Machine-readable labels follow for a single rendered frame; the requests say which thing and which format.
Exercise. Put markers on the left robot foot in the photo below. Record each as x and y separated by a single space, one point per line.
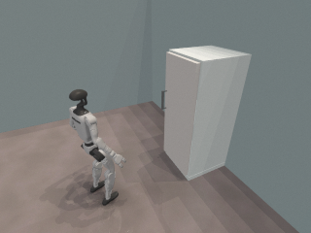
93 188

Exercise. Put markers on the right robot foot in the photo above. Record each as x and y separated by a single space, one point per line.
113 196

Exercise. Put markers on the robot left upper arm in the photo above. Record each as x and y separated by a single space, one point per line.
71 122

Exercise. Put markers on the handle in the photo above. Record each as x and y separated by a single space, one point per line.
162 99

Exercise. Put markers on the robot right upper arm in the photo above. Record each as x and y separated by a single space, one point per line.
91 122

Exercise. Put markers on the robot right forearm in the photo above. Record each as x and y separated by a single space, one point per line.
102 146

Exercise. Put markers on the right robot hand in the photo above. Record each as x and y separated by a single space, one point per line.
118 159

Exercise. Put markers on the fridge door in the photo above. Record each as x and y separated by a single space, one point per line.
181 82

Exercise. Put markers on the robot foot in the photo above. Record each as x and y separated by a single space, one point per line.
113 196
93 188

